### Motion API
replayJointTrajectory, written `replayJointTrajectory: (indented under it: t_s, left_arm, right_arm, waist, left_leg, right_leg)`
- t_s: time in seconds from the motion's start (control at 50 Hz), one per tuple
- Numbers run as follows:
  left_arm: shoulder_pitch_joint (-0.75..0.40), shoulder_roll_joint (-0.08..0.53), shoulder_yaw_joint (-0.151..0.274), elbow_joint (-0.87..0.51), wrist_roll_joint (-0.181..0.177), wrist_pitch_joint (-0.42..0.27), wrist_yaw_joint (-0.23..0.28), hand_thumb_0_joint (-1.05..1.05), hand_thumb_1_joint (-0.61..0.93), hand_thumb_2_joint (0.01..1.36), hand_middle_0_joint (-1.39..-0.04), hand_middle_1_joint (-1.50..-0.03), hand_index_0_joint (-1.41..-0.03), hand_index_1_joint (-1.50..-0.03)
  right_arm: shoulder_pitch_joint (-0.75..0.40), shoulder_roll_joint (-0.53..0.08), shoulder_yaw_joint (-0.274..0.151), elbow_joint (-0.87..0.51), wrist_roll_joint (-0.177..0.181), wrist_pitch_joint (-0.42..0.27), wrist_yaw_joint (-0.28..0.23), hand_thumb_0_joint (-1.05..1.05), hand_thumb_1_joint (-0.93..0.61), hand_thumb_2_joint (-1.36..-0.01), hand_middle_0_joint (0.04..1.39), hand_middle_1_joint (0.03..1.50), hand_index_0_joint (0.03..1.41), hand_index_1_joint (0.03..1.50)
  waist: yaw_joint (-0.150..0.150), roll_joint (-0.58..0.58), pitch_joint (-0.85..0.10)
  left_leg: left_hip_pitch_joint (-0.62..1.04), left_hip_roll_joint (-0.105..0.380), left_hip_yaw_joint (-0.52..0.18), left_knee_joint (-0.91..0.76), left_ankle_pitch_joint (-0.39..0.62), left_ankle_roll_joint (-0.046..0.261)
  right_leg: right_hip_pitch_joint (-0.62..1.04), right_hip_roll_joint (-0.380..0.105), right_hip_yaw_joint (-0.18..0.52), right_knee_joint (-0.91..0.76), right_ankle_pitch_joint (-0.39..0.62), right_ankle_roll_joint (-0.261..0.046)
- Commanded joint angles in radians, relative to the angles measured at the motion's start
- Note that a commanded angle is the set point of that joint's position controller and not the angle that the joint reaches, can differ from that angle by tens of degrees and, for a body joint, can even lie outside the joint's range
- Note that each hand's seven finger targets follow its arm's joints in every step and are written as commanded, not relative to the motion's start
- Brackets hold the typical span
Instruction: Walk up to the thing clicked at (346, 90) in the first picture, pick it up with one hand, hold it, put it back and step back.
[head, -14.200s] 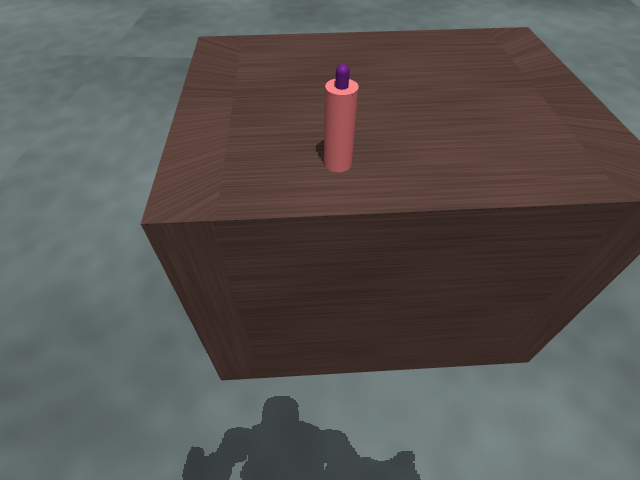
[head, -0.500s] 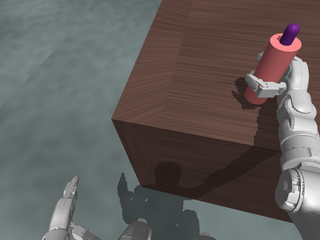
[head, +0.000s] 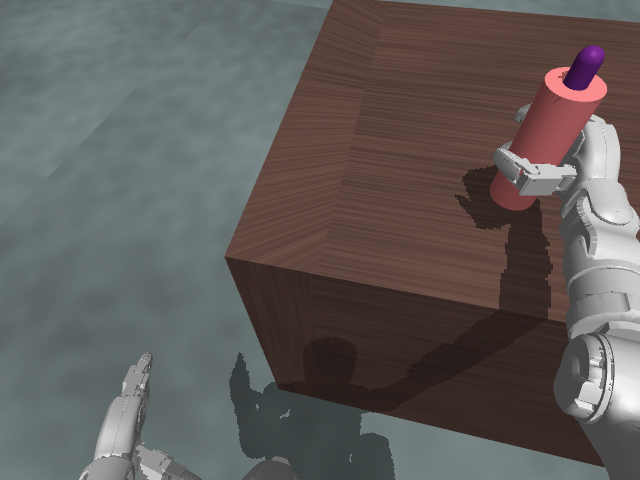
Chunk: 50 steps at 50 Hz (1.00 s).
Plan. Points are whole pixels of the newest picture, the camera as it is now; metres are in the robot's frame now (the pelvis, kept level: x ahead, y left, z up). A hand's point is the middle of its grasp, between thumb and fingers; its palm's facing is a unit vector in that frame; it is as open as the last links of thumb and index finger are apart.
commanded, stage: lift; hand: right
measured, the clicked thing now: (545, 134) +0.49 -0.17 +0.16
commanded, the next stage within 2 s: hold in 1.58 s
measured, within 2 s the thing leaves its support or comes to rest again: neither
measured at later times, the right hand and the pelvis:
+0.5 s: hand (557, 149) +0.44 -0.17 +0.19, palm faces +0.05 +1.00 +0.00, open 8.2 cm; pelvis -0.01 +0.00 +0.01, yaw +0 degrees
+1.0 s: hand (628, 188) +0.35 -0.18 +0.24, palm faces +0.05 +1.00 -0.03, open 8.1 cm; pelvis -0.03 +0.00 +0.02, yaw -1 degrees
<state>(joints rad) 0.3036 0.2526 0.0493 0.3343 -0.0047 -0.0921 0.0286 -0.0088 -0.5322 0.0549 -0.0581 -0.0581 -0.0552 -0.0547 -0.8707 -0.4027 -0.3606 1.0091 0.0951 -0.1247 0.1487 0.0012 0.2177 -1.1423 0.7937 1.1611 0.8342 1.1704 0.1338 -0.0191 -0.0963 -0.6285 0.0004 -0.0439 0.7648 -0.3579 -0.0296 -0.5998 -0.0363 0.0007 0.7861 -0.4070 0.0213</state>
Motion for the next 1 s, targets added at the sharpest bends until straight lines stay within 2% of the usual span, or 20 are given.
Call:
replayJointTrajectory:
  t_s: [0.0, 0.04, 0.06, 0.1, 0.12, 0.14, 0.16, 0.18, 0.22, 0.26, 0.34, 0.38, 0.44, 0.48, 0.5, 0.56, 0.66, 0.76, 0.8, 0.98]
  left_arm:
    - [0.045, 0.061, 0.011, -0.043, -0.009, -0.053, 0.003, 0.0, -0.542, 0.047, -0.049, -0.054, -0.048, -0.055]
    - [-0.153, 0.158, 0.069, -0.273, -0.009, -0.082, 0.02, 0.0, -0.521, 0.04, -0.043, -0.051, -0.051, -0.041]
    - [-0.054, 0.145, 0.06, -0.186, -0.003, -0.07, 0.021, 0.0, -0.519, 0.039, -0.042, -0.05, -0.05, -0.041]
    - [0.083, 0.047, -0.005, -0.032, -0.005, -0.049, 0.004, 0.0, -0.51, 0.035, -0.042, -0.056, -0.054, -0.042]
    - [0.027, 0.058, -0.005, -0.109, -0.01, -0.059, 0.003, 0.0, -0.51, 0.034, -0.043, -0.055, -0.055, -0.041]
    - [-0.067, 0.124, 0.036, -0.23, -0.011, -0.074, 0.015, 0.0, -0.513, 0.035, -0.042, -0.052, -0.053, -0.04]
    - [-0.076, 0.129, 0.035, -0.236, -0.008, -0.076, 0.017, 0.0, -0.515, 0.036, -0.04, -0.051, -0.05, -0.04]
    - [0.045, 0.149, 0.072, -0.119, -0.004, -0.06, 0.022, 0.0, -0.511, 0.034, -0.038, -0.052, -0.05, -0.039]
    - [0.1, 0.115, 0.063, -0.03, -0.006, -0.051, 0.014, 0.0, -0.512, 0.037, -0.038, -0.054, -0.05, -0.042]
    - [-0.097, 0.155, 0.071, -0.239, -0.015, -0.078, 0.026, 0.0, -0.52, 0.039, -0.039, -0.049, -0.047, -0.04]
    - [0.01, 0.095, 0.04, -0.107, -0.021, -0.06, 0.034, 0.0, -0.527, 0.045, -0.039, -0.05, -0.045, -0.043]
    - [-0.093, 0.187, 0.098, -0.239, -0.022, -0.077, 0.053, 0.0, -0.524, 0.043, -0.035, -0.046, -0.041, -0.039]
    - [0.062, 0.081, 0.04, -0.059, -0.022, -0.053, 0.045, 0.0, -0.52, 0.041, -0.033, -0.048, -0.041, -0.039]
    - [-0.034, 0.066, 0.007, -0.133, -0.026, -0.067, 0.044, 0.0, -0.519, 0.039, -0.033, -0.047, -0.041, -0.038]
    - [-0.046, 0.092, 0.035, -0.123, -0.024, -0.065, 0.046, 0.0, -0.527, 0.043, -0.034, -0.046, -0.04, -0.04]
    - [-0.014, 0.124, 0.076, -0.103, -0.024, -0.065, 0.052, 0.0, -0.517, 0.035, -0.035, -0.049, -0.045, -0.038]
    - [-0.024, 0.092, 0.037, -0.111, -0.028, -0.079, 0.053, 0.0, -0.522, 0.039, -0.03, -0.046, -0.038, -0.038]
    - [-0.038, 0.147, 0.098, -0.068, -0.027, -0.096, 0.064, 0.0, -0.524, 0.04, -0.028, -0.042, -0.034, -0.035]
    - [-0.034, 0.105, 0.063, -0.032, -0.026, -0.104, 0.059, 0.0, -0.532, 0.046, -0.028, -0.042, -0.031, -0.038]
    - [-0.122, 0.113, 0.065, 0.024, -0.03, -0.135, 0.062, 0.0, -0.537, 0.046, -0.027, -0.038, -0.029, -0.036]
  right_arm:
    - [-0.525, -0.151, 0.031, -0.158, 0.044, -0.097, 0.017, 0.0, -0.281, -1.343, 1.258, 1.434, 1.295, 1.435]
    - [-0.718, -0.349, -0.063, -0.38, 0.028, -0.132, -0.002, 0.0, -0.275, -1.332, 1.327, 1.457, 1.36, 1.458]
    - [-0.697, -0.364, -0.065, -0.371, 0.026, -0.124, -0.001, 0.0, -0.285, -1.348, 1.348, 1.479, 1.381, 1.479]
    - [-0.517, -0.151, 0.047, -0.174, 0.036, -0.085, 0.014, 0.0, -0.222, -1.363, 1.339, 1.493, 1.378, 1.494]
    - [-0.535, -0.17, 0.027, -0.22, 0.044, -0.094, 0.012, 0.0, -0.237, -1.337, 1.321, 1.464, 1.358, 1.465]
    - [-0.681, -0.305, -0.029, -0.44, 0.042, -0.119, -0.002, 0.0, -0.277, -1.329, 1.33, 1.457, 1.362, 1.457]
    - [-0.65, -0.342, -0.048, -0.412, 0.029, -0.11, -0.003, 0.0, -0.298, -1.339, 1.347, 1.471, 1.377, 1.471]
    - [-0.611, -0.332, -0.047, -0.404, 0.036, -0.096, -0.005, 0.0, -0.312, -1.342, 1.364, 1.48, 1.393, 1.481]
    - [-0.513, -0.185, 0.016, -0.324, 0.057, -0.075, 0.002, 0.0, -0.253, -1.331, 1.335, 1.466, 1.369, 1.466]
    - [-0.693, -0.343, -0.059, -0.588, 0.059, -0.096, -0.017, 0.0, -0.319, -1.322, 1.347, 1.456, 1.374, 1.456]
    - [-0.46, -0.126, 0.05, -0.405, 0.076, -0.03, -0.002, 0.0, -0.278, -1.298, 1.323, 1.434, 1.353, 1.434]
    - [-0.597, -0.331, -0.056, -0.656, 0.07, -0.039, -0.016, 0.0, -0.337, -1.32, 1.366, 1.464, 1.391, 1.465]
    - [-0.385, -0.119, 0.061, -0.492, 0.078, 0.033, 0.002, 0.0, -0.298, -1.323, 1.361, 1.47, 1.39, 1.47]
    - [-0.454, -0.203, 0.01, -0.656, 0.086, 0.032, -0.001, 0.0, -0.352, -1.312, 1.366, 1.457, 1.388, 1.457]
    - [-0.405, -0.231, -0.012, -0.644, 0.084, 0.051, -0.002, 0.0, -0.347, -1.311, 1.362, 1.455, 1.386, 1.455]
    - [-0.337, -0.137, 0.05, -0.699, 0.103, 0.1, 0.015, 0.0, -0.326, -1.319, 1.359, 1.462, 1.385, 1.462]
    - [-0.295, -0.122, 0.062, -0.855, 0.121, 0.174, 0.02, 0.0, -0.365, -1.304, 1.374, 1.456, 1.395, 1.456]
    - [-0.273, -0.162, 0.021, -0.98, 0.141, 0.239, 0.004, 0.0, -0.396, -1.285, 1.379, 1.442, 1.395, 1.442]
    - [-0.255, -0.151, 0.026, -1.024, 0.141, 0.262, -0.008, 0.0, -0.392, -1.302, 1.387, 1.458, 1.405, 1.458]
    - [-0.188, -0.157, 0.014, -1.097, 0.149, 0.37, -0.013, 0.0, -0.379, -1.313, 1.393, 1.472, 1.413, 1.472]
  waist:
    - [0.009, -0.018, -0.366]
    - [-0.011, -0.049, -0.641]
    - [-0.028, -0.083, -0.607]
    - [-0.008, -0.073, -0.368]
    - [-0.008, -0.045, -0.411]
    - [-0.023, -0.074, -0.597]
    - [-0.048, -0.11, -0.629]
    - [-0.04, -0.105, -0.549]
    - [-0.022, -0.071, -0.388]
    - [-0.055, -0.089, -0.618]
    - [-0.045, 0.006, -0.415]
    - [-0.085, -0.017, -0.606]
    - [-0.079, -0.031, -0.339]
    - [-0.109, -0.03, -0.408]
    - [-0.122, -0.016, -0.392]
    - [-0.085, -0.001, -0.323]
    - [-0.1, -0.002, -0.318]
    - [-0.106, -0.021, -0.271]
    - [-0.117, -0.032, -0.249]
    - [-0.128, -0.023, -0.214]
  left_leg:
    - [0.186, -0.022, 0.052, -0.071, 0.435, 0.027]
    - [0.291, -0.012, 0.039, -0.061, 0.496, 0.021]
    - [0.283, -0.014, 0.042, -0.061, 0.483, 0.022]
    - [0.204, -0.019, 0.045, -0.086, 0.409, 0.026]
    - [0.227, -0.017, 0.046, -0.094, 0.411, 0.022]
    - [0.305, -0.011, 0.038, -0.083, 0.46, 0.021]
    - [0.325, -0.009, 0.036, -0.07, 0.496, 0.021]
    - [0.288, -0.013, 0.041, -0.078, 0.483, 0.023]
    - [0.238, -0.019, 0.053, -0.097, 0.427, 0.029]
    - [0.32, -0.012, 0.047, -0.093, 0.47, 0.027]
    - [0.316, -0.013, 0.058, -0.111, 0.444, 0.023]
    - [0.395, 0.0, 0.045, -0.103, 0.506, 0.017]
    - [0.301, -0.008, 0.062, -0.13, 0.432, 0.026]
    - [0.35, -0.001, 0.055, -0.142, 0.431, 0.024]
    - [0.367, 0.001, 0.053, -0.145, 0.415, 0.022]
    - [0.321, -0.005, 0.061, -0.168, 0.367, 0.019]
    - [0.332, -0.007, 0.07, -0.186, 0.338, 0.021]
    - [0.321, -0.003, 0.074, -0.212, 0.277, 0.02]
    - [0.338, 0.002, 0.069, -0.22, 0.258, 0.019]
    - [0.331, 0.0, 0.075, -0.243, 0.196, 0.018]
  right_leg:
    - [0.227, 0.03, -0.011, -0.065, 0.441, -0.029]
    - [0.309, 0.03, -0.022, -0.058, 0.471, -0.031]
    - [0.311, 0.032, -0.025, -0.06, 0.467, -0.027]
    - [0.243, 0.037, -0.025, -0.086, 0.39, -0.028]
    - [0.251, 0.035, -0.025, -0.087, 0.388, -0.03]
    - [0.303, 0.032, -0.027, -0.084, 0.428, -0.026]
    - [0.325, 0.037, -0.036, -0.076, 0.465, -0.024]
    - [0.325, 0.036, -0.033, -0.082, 0.46, -0.022]
    - [0.282, 0.032, -0.022, -0.11, 0.423, -0.021]
    - [0.375, 0.027, -0.022, -0.105, 0.476, -0.021]
    - [0.305, 0.033, -0.02, -0.13, 0.41, -0.032]
    - [0.38, 0.035, -0.029, -0.122, 0.463, -0.03]
    - [0.343, 0.034, -0.022, -0.154, 0.431, -0.026]
    - [0.348, 0.033, -0.028, -0.159, 0.422, -0.028]
    - [0.327, 0.036, -0.033, -0.167, 0.395, -0.028]
    - [0.368, 0.031, -0.026, -0.186, 0.361, -0.029]
    - [0.405, 0.028, -0.02, -0.206, 0.343, -0.028]
    - [0.414, 0.032, -0.016, -0.228, 0.275, -0.029]
    - [0.389, 0.039, -0.02, -0.235, 0.248, -0.03]
    - [0.393, 0.04, -0.009, -0.254, 0.2, -0.033]
